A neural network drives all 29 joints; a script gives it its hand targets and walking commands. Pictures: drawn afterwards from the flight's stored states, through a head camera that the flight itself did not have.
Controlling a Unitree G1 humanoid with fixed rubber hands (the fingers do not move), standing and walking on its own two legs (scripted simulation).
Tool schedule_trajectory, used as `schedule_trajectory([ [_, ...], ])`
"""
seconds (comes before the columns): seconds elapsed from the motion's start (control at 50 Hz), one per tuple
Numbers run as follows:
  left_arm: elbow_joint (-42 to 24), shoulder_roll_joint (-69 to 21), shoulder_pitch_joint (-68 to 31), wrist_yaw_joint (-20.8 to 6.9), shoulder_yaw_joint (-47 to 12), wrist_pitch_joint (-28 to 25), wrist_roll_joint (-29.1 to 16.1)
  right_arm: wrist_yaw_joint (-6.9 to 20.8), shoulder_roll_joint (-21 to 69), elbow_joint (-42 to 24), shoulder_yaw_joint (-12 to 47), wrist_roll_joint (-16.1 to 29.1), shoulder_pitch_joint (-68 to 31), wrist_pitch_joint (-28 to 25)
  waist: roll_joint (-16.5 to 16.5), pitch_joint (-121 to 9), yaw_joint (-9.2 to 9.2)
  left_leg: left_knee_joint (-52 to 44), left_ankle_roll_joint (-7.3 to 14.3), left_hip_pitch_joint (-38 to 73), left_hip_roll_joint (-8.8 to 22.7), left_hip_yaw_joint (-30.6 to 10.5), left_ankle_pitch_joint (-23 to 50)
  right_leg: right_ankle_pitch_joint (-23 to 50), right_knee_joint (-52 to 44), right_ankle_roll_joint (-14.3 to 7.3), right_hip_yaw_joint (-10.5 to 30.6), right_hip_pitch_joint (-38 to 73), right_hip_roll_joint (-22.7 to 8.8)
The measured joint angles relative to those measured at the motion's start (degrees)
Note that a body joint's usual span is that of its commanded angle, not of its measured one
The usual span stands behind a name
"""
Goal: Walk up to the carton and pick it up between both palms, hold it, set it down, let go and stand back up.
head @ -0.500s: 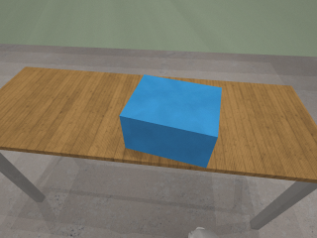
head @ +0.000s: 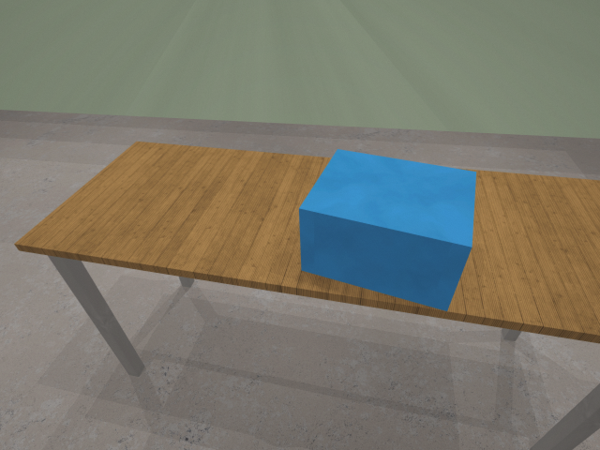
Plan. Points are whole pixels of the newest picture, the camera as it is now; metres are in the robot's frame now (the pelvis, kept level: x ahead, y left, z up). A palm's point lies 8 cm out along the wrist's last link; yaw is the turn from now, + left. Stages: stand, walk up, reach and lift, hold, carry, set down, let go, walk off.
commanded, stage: walk up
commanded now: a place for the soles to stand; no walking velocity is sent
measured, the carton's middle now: (386, 222) +0.57 -0.10 +0.01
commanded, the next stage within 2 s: none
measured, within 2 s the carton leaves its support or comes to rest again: neither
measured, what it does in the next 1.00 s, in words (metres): steps on the spot: right foot, then left foot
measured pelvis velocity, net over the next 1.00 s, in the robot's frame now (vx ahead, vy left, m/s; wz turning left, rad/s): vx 0.01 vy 0.04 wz -0.02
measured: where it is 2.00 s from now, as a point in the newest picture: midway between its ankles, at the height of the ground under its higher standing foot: outside the picture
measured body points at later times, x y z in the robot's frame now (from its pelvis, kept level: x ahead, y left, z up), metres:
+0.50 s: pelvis -0.06 +0.00 +0.02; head -0.09 -0.01 +0.46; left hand +0.00 +0.30 -0.08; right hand +0.00 -0.34 -0.07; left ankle +0.07 +0.13 -0.63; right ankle -0.04 -0.10 -0.69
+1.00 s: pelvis +0.01 +0.04 +0.02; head +0.02 +0.09 +0.47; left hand +0.07 +0.37 -0.11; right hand +0.08 -0.26 -0.05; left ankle +0.04 +0.15 -0.69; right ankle +0.04 -0.10 -0.63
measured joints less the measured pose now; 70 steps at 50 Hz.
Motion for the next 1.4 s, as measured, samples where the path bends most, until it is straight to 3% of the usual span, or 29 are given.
schedule_trajectory([
  [0.04, 0.1, 1.6, -1.8, -0.3, 1.3, 1.4, -1.4, -1.1, 0.7, 0.5, 1.1, -0.3, 0.1, -1.4, -1.8, 1.0, -0.57, 3.5, -1.0, -2.5, -1.0, 1.1, 4.2, -7.6, 9.3, -1.2, 4.4, -5.0, 1.7],
  [0.1, 0.1, 3.6, -4.6, -0.9, 3.0, 3.6, -2.6, -3.0, 3.5, 2.4, 2.9, -0.7, 0.3, -1.7, -4.4, 2.9, -1.52, 6.4, -0.1, -3.2, -0.8, 2.5, 3.2, -6.0, 19.9, -1.5, 7.9, -10.4, 6.9],
  [0.22, -0.2, 4.6, -4.6, -3.6, 4.1, 4.5, -2.9, -4.6, 5.8, 5.7, 4.2, -0.8, 3.2, -0.1, -7.1, 0.9, -2.69, 3.4, -0.4, -0.9, 0.7, 4.9, 2.2, -1.7, 24.9, -1.6, 1.2, -9.2, 9.5],
  [0.28, -0.1, 3.5, -3.4, -5.1, 3.9, 5.3, -2.6, -5.3, 4.9, 6.1, 3.6, -1.0, 4.2, -0.4, -6.8, -1.8, -2.41, 1.2, 0.2, -1.3, 1.3, 6.4, 0.6, -3.1, 20.9, -2.1, -0.4, -5.2, 9.0],
  [0.34, 0.1, 2.5, -3.3, -6.1, 3.3, 4.4, -2.9, -5.6, 2.9, 5.1, 2.9, -1.4, 3.5, -1.3, -5.4, -2.0, -2.34, -0.2, 0.9, -3.2, 2.3, 6.8, 1.2, -9.1, 7.4, -4.2, 0.1, 0.3, 8.4],
  [0.38, 0.6, 1.6, -3.9, -5.7, 2.6, 2.7, -2.7, -5.4, 1.1, 4.6, 2.2, -1.4, 2.2, -0.9, -2.5, 0.2, -2.86, 3.7, 1.3, -5.3, 3.6, 4.1, -5.4, -3.3, 1.4, -4.2, -1.7, 2.4, 10.0],
  [0.46, 1.7, -0.3, -3.1, -3.8, 1.2, 0.9, -1.8, -4.8, 0.0, 5.0, 0.8, 0.2, 1.0, 1.2, -0.6, 1.8, -1.97, 16.2, 0.8, -10.9, -1.6, -2.4, -4.7, 0.5, -1.3, -4.9, -3.5, 3.3, 10.6],
  [0.54, 3.5, -2.0, -0.8, -2.2, -0.1, 0.0, -0.7, -3.3, -0.3, 4.8, 0.0, 0.4, 1.5, 0.9, 0.2, 1.5, -1.13, 17.6, -0.5, -12.0, -4.8, -4.7, 2.5, 2.9, -9.0, -3.5, -4.0, 7.1, 9.6],
  [0.66, 3.6, -2.2, 1.1, -2.1, 0.9, -0.5, -0.2, -2.1, 0.5, 5.4, 0.2, 0.2, 2.6, 1.2, -1.0, 0.7, 0.1, 9.0, -2.1, -8.6, -4.9, -3.5, 7.6, 6.2, -17.5, -3.2, -4.6, 10.4, 7.0],
  [0.72, 3.1, -1.1, 0.8, -2.3, 1.4, -0.7, 0.0, -1.8, 1.3, 5.1, 0.7, 0.0, 2.2, 0.9, -2.0, 1.7, 0.38, 0.5, -1.5, -4.2, -3.4, -0.8, 5.8, 8.1, -18.6, -2.8, -5.2, 11.1, 5.8],
  [0.82, 2.1, 0.9, -0.4, -2.5, 2.0, 0.5, 0.0, -1.9, 1.6, 4.2, 1.2, -0.3, 1.5, -0.5, -2.9, 2.0, 0.01, -11.2, 1.1, 4.3, -2.8, 2.2, 3.0, 2.4, -10.8, -2.3, -6.4, 8.1, 3.8],
  [0.86, 2.4, 1.5, -1.6, -2.9, 2.5, 1.4, -0.5, -2.9, 2.1, 3.7, 1.6, -0.5, 0.8, -1.7, -4.8, 2.9, 0.14, -8.7, 1.5, 3.3, -4.2, 3.4, 6.4, -4.5, -2.0, -3.1, -3.4, 4.6, 2.8],
  [0.9, 2.6, 1.6, -2.9, -3.3, 2.7, 3.0, -0.8, -4.2, 2.9, 3.2, 2.4, -0.9, 0.4, -2.6, -5.3, 3.1, -0.41, -5.6, 2.0, 2.2, -4.1, 3.8, 5.1, -6.4, 9.1, -2.8, 1.2, -0.9, 5.5],
  [0.96, 2.1, 2.8, -5.1, -4.3, 2.9, 3.6, -1.3, -5.8, 5.1, 3.4, 4.0, -1.1, 0.5, -3.7, -7.5, 4.2, -1.39, -6.1, 0.9, 4.0, -4.1, 4.0, 4.1, -2.2, 17.6, -2.6, 4.7, -7.0, 7.5],
  [1.08, 1.3, 3.1, -6.8, -5.4, 3.1, 3.2, -1.6, -6.1, 5.9, 3.2, 5.2, -1.6, 2.1, -4.9, -10.2, 4.1, -2.53, -8.9, 0.8, 9.0, -3.3, 6.1, 1.9, 4.8, 13.7, -0.8, 5.7, -13.0, 5.4],
  [1.24, 1.3, 1.0, -12.1, -4.6, 1.5, 2.1, -1.8, -5.6, 2.8, 2.3, 5.3, -0.2, 2.5, -3.7, -7.2, 6.1, -4.74, -4.6, -2.3, 11.2, 0.2, 5.7, -5.0, 13.2, -7.8, -2.1, 4.2, -7.1, 5.0],
  [1.28, 1.8, -0.2, -14.5, -4.0, 0.8, 1.7, -1.7, -5.2, 1.5, 3.2, 5.1, 0.5, 0.4, -2.7, -3.7, 8.1, -5.18, -0.6, -2.6, 10.6, 2.9, 4.4, -7.5, 13.1, -7.0, 0.7, 2.5, -6.2, 7.0],
  [1.34, 0.6, -1.0, -17.8, -3.2, -0.5, 1.2, -2.2, -5.2, 0.8, 4.5, 5.2, 2.1, -2.4, -1.4, -2.5, 10.0, -4.58, 6.1, -1.5, 7.4, 1.1, 1.4, -10.3, 10.6, -4.1, 0.8, 2.3, -7.0, 6.9],
  [1.4, -0.4, -2.5, -19.9, -2.4, -1.4, 1.6, -2.4, -5.1, -0.6, 6.0, 5.0, 2.7, -4.5, -1.0, -0.5, 10.4, -3.54, 2.7, -0.5, 6.5, -0.1, 0.0, -12.2, 9.7, -3.9, 0.9, 2.2, -7.1, 7.0],
])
